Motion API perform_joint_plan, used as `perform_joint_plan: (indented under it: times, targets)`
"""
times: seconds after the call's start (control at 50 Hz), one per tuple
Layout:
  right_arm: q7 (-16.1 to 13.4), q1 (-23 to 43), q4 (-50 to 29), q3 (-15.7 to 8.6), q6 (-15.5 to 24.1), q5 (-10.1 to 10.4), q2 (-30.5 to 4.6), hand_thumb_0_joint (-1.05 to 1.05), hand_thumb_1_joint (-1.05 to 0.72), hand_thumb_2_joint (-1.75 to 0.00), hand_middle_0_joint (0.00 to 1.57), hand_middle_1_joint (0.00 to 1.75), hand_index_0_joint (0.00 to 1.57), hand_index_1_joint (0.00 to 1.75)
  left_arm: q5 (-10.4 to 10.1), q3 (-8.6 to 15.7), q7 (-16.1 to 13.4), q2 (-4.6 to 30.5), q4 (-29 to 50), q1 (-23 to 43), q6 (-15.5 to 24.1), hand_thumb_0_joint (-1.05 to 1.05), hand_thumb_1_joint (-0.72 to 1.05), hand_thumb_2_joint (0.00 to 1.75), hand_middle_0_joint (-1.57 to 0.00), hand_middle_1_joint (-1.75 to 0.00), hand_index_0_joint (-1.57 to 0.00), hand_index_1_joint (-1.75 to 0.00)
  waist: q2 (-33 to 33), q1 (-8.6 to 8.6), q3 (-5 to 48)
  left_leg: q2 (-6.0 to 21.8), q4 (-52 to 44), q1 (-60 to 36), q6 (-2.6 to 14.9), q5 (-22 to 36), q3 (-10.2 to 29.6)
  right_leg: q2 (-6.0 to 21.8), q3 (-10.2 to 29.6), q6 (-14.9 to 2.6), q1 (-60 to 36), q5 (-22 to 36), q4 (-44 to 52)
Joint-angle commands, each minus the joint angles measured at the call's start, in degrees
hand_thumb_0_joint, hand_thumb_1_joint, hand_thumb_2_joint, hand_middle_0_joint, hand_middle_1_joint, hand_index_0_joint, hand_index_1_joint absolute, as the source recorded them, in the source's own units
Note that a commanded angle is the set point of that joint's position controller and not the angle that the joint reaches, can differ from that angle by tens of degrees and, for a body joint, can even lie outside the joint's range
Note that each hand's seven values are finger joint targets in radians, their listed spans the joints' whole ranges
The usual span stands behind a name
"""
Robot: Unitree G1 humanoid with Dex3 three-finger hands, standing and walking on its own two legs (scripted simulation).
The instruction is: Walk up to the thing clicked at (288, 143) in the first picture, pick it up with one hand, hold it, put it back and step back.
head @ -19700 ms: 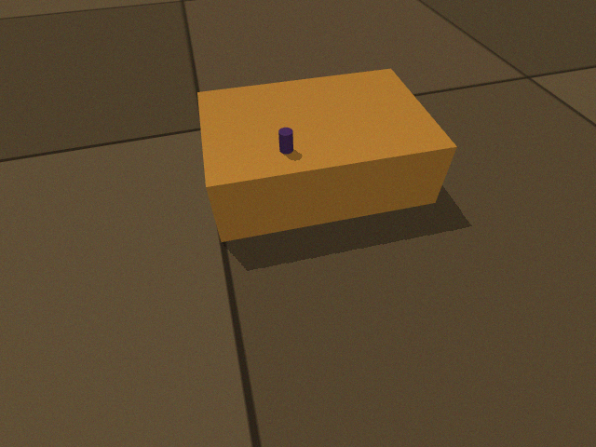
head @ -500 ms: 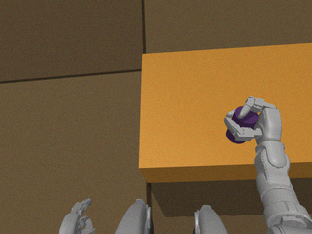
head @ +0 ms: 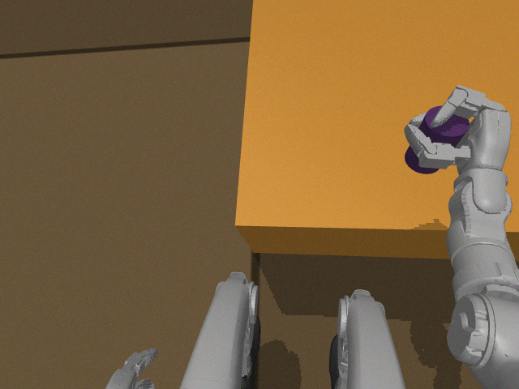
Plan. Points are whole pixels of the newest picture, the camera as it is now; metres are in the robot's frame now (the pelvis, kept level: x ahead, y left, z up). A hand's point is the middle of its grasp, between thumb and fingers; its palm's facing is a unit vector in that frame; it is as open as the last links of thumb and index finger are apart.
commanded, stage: crouch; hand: right
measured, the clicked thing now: (433, 141) +0.48 -0.18 -0.01
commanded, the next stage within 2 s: lower in 0.46 s
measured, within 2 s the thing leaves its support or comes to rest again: rests again in 1.48 s
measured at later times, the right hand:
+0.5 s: hand (421, 133) +0.52 -0.18 -0.05, palm faces +0.10 +1.00 -0.01, open 5.4 cm
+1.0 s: hand (406, 149) +0.53 -0.18 -0.12, palm faces +0.09 +1.00 -0.02, open 5.4 cm
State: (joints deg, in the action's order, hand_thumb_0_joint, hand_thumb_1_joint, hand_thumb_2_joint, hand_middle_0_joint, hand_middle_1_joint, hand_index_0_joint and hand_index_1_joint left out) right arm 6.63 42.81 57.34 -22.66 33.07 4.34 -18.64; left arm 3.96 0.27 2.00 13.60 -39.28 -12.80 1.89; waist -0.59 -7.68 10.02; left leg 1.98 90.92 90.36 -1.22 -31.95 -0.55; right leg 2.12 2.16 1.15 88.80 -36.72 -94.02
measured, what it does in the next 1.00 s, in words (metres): lowers itself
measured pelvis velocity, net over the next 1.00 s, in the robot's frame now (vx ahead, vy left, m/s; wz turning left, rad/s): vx -0.02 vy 0.00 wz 0.00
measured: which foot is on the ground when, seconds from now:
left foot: down 0.00-1.00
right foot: down 0.00-1.00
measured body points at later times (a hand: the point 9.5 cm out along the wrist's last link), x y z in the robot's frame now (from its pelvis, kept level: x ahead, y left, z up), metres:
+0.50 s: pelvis -0.01 +0.00 -0.06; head +0.20 -0.01 +0.34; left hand +0.05 +0.29 -0.18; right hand +0.51 -0.23 -0.04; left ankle +0.08 +0.14 -0.53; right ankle +0.05 -0.13 -0.53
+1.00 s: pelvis -0.02 +0.00 -0.12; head +0.21 -0.02 +0.26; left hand +0.04 +0.29 -0.24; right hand +0.52 -0.23 -0.11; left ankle +0.08 +0.14 -0.53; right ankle +0.05 -0.13 -0.53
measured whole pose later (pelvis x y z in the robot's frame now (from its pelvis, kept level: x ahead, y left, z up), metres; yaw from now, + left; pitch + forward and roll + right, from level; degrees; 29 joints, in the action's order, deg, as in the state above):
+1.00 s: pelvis -0.02 +0.00 -0.12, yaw +0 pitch +37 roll +3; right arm 7.4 55.9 62.1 -25.7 29.6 1.5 -26.0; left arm 5.1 0.0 2.6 17.1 -37.8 -11.4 -0.8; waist -1.4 -10.4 7.6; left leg 2.7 113.6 115.1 -1.5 -35.4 -0.4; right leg 0.6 4.0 1.5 114.0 -40.5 -117.4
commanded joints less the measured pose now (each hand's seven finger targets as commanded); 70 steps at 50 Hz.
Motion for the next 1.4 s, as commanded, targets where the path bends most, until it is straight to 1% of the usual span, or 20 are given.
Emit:
perform_joint_plan:
  times: [0.0,0.04,0.08,0.12,0.18,0.26,0.52,0.56,0.6,0.66,0.7,0.74,0.78,0.84,0.92,0.94,1.02,1.08,1.24,1.38]
  targets:
    - [0.04,24.59,-10.53,-1.51,4.04,-0.46,-13.82,0.00,-0.51,-1.35,1.39,1.45,1.40,1.45,0.23,4.32,-0.99,11.60,3.18,-7.41,0.75,0.00,0.91,0.90,-0.20,-0.30,-0.20,-0.30,-6.13,-0.94,33.36,-1.41,-7.79,-17.06,3.30,9.46,-0.81,-1.59,0.64,-2.05,-16.17,10.11,10.52]
    - [0.13,28.48,-10.99,-1.54,3.66,-0.80,-15.54,0.00,-0.48,-1.34,1.38,1.45,1.39,1.45,0.17,3.98,-1.01,11.45,3.36,-7.43,0.64,0.00,0.90,0.90,-0.20,-0.30,-0.20,-0.30,-6.80,-1.24,34.04,-1.19,-7.55,-17.09,3.20,7.64,-0.48,-1.77,0.34,-2.22,-14.00,7.77,9.80]
    - [0.62,27.20,-7.10,-0.28,2.54,-0.55,-12.89,0.00,-0.47,-1.33,1.36,1.43,1.38,1.43,-0.02,4.10,-1.08,11.82,3.46,-7.50,0.73,0.00,0.91,0.90,-0.20,-0.30,-0.20,-0.30,-5.19,-2.18,32.95,-1.18,-7.14,-15.50,3.02,5.90,-0.76,-1.65,0.70,-2.31,-12.14,5.66,9.11]
    - [0.60,29.54,-10.38,-1.63,2.50,-0.40,-15.88,0.00,-0.46,-1.32,1.35,1.42,1.37,1.42,-0.07,4.02,-1.10,12.00,3.71,-8.07,0.66,0.00,0.91,0.90,-0.20,-0.30,-0.20,-0.30,-6.09,-1.46,36.26,-1.08,-6.10,-16.73,3.10,7.56,-0.49,-1.73,0.16,-2.34,-11.67,7.45,7.89]
    - [0.81,28.62,-7.21,-0.80,1.26,-0.48,-14.88,0.00,-0.48,-1.32,1.36,1.42,1.37,1.42,0.04,4.31,-1.17,12.71,3.35,-8.87,0.60,0.00,0.91,0.90,-0.20,-0.31,-0.20,-0.30,-6.74,-1.95,36.00,-1.22,-4.53,-14.28,3.24,8.52,-0.98,-1.67,0.20,-2.27,-11.22,8.77,6.32]
    - [0.66,31.37,-9.46,-3.02,0.92,-0.47,-18.18,0.00,-0.50,-1.33,1.37,1.43,1.38,1.43,0.04,4.12,-1.13,12.98,3.52,-9.18,0.25,0.00,0.91,0.90,-0.20,-0.30,-0.20,-0.30,-6.34,-1.56,37.17,-1.16,-2.98,-14.11,3.23,9.45,-0.85,-1.70,0.16,-2.42,-9.04,9.70,4.38]
    - [0.64,32.78,-10.46,-4.26,-0.09,-0.74,-19.54,0.00,-0.51,-1.32,1.35,1.41,1.36,1.41,0.23,4.33,-1.28,13.66,3.31,-10.20,-0.98,0.00,0.91,0.90,-0.20,-0.31,-0.21,-0.30,-6.92,-2.09,39.44,-0.97,1.11,-12.55,3.11,11.76,-0.74,-1.71,-0.24,-2.49,-6.08,11.78,-0.14]
    - [0.95,31.51,-7.78,-2.64,-0.80,-0.59,-16.85,0.00,-0.55,-1.31,1.35,1.40,1.36,1.40,0.03,4.27,-1.27,13.71,3.27,-9.32,-0.90,0.00,0.91,0.90,-0.20,-0.30,-0.20,-0.30,-5.32,-2.74,36.73,-0.98,0.81,-10.80,3.00,8.61,-0.96,-1.83,-0.13,-2.70,-3.66,8.26,-0.14]
    - [0.58,31.19,-7.13,-4.05,-0.75,-1.02,-18.78,0.00,-0.54,-1.31,1.35,1.41,1.36,1.41,0.27,4.17,-1.22,13.53,2.93,-10.28,-1.06,0.00,0.91,0.90,-0.20,-0.30,-0.20,-0.30,-5.36,-2.38,37.23,-0.93,1.80,-11.13,2.93,9.72,-0.64,-1.84,-0.54,-2.77,-2.13,9.05,-1.48]
    - [0.82,28.49,-3.28,-3.37,-0.59,-1.00,-16.98,0.00,-0.52,-1.29,1.33,1.39,1.34,1.39,0.51,4.13,-1.01,13.52,2.41,-10.33,-1.05,0.00,0.90,0.90,-0.20,-0.30,-0.20,-0.30,-4.71,-2.98,34.27,-0.93,4.25,-8.25,2.91,10.85,-0.74,-1.78,-0.50,-2.79,1.11,10.21,-4.17]
    - [0.86,31.52,-5.97,-4.60,0.30,-1.44,-19.84,0.00,-0.53,-1.30,1.34,1.39,1.35,1.39,0.65,3.94,-0.88,13.74,2.67,-10.22,-1.24,0.00,0.90,0.90,-0.20,-0.30,-0.20,-0.30,-6.59,-2.36,35.57,-0.81,5.88,-6.83,3.07,11.33,-0.73,-1.83,-0.51,-2.55,0.86,11.34,-5.05]
    - [0.77,33.33,-7.43,-4.91,1.04,-1.50,-20.30,0.00,-0.54,-1.30,1.34,1.39,1.35,1.39,0.86,3.86,-0.52,13.92,2.93,-10.30,-1.45,0.00,0.91,0.89,-0.20,-0.30,-0.20,-0.30,-7.64,-2.24,37.22,-0.78,7.46,-5.49,3.20,11.59,-1.12,-1.86,-0.15,-2.30,-0.30,12.51,-5.68]
    - [1.04,34.22,-6.25,-3.67,1.33,-1.51,-18.34,0.00,-0.52,-1.29,1.32,1.37,1.33,1.38,0.83,3.88,-0.42,14.18,2.82,-10.14,-1.48,0.00,0.90,0.90,-0.20,-0.30,-0.20,-0.30,-8.24,-3.45,36.26,-0.65,8.59,-2.65,3.24,10.45,-1.70,-1.84,0.27,-2.10,-0.77,11.85,-6.29]
    - [1.05,37.99,-10.26,-3.83,1.90,-1.66,-20.15,0.00,-0.50,-1.28,1.31,1.37,1.32,1.37,1.03,3.83,-0.44,14.47,3.10,-10.71,-1.76,0.00,0.90,0.91,-0.20,-0.30,-0.20,-0.30,-9.33,-3.69,40.98,-0.46,9.86,-3.43,3.04,11.24,-1.48,-1.85,-0.17,-2.21,-1.25,12.07,-8.22]
    - [0.65,38.39,-8.53,-3.19,0.81,-2.22,-19.67,0.00,-0.46,-1.30,1.32,1.40,1.33,1.40,1.00,4.27,-0.33,15.48,2.85,-11.06,-2.20,0.00,0.90,0.90,-0.21,-0.30,-0.20,-0.30,-10.31,-4.01,41.35,-0.19,11.14,-2.12,3.08,9.12,-1.92,-2.02,0.02,-1.90,-0.09,9.98,-8.66]
    - [0.25,39.57,-9.76,-4.13,0.83,-2.46,-21.72,0.00,-0.46,-1.30,1.32,1.39,1.33,1.39,0.88,3.89,-0.31,14.96,3.15,-11.10,-2.42,0.00,0.90,0.91,-0.20,-0.30,-0.20,-0.30,-9.60,-3.64,42.21,-0.21,11.12,-3.64,3.05,9.10,-1.78,-2.12,-0.16,-2.06,1.31,9.49,-8.79]
    - [0.25,39.98,-9.13,-3.25,0.00,-2.57,-20.34,0.00,-0.51,-1.35,1.36,1.44,1.38,1.44,0.85,3.78,-0.44,15.33,2.31,-11.33,-2.84,0.00,0.91,0.89,-0.21,-0.30,-0.21,-0.30,-10.13,-4.32,41.18,-0.16,12.61,0.14,3.14,8.48,-2.08,-2.16,-0.33,-1.92,1.51,9.23,-10.40]
    - [-0.17,39.07,-7.60,-4.66,-0.44,-2.86,-21.99,0.00,-0.51,-1.35,1.38,1.45,1.39,1.45,0.88,3.47,-0.31,15.15,2.37,-11.59,-3.16,0.00,0.91,0.89,-0.20,-0.30,-0.21,-0.30,-8.13,-4.12,41.12,-0.13,13.64,-1.62,2.89,9.89,-1.87,-2.19,-0.64,-2.17,4.30,10.14,-12.27]
    - [0.20,37.63,-1.12,-4.22,-0.85,-3.55,-21.19,0.00,-0.49,-1.35,1.36,1.45,1.38,1.45,0.91,3.11,0.00,15.86,2.20,-11.37,-3.39,0.00,0.90,0.89,-0.21,-0.30,-0.21,-0.30,-6.87,-5.26,34.50,-0.26,14.94,3.72,2.84,4.98,-2.47,-2.37,-0.52,-2.51,10.07,4.75,-13.40]
    - [0.66,42.81,-5.03,-3.49,-0.46,-3.79,-22.77,0.00,-0.45,-1.32,1.33,1.42,1.35,1.42,1.22,2.80,0.24,16.22,2.52,-12.02,-3.94,0.00,0.89,0.90,-0.21,-0.30,-0.20,-0.30,-10.31,-5.52,38.40,-0.13,17.11,4.35,3.06,5.62,-2.74,-2.35,-0.51,-2.14,8.47,5.57,-14.94]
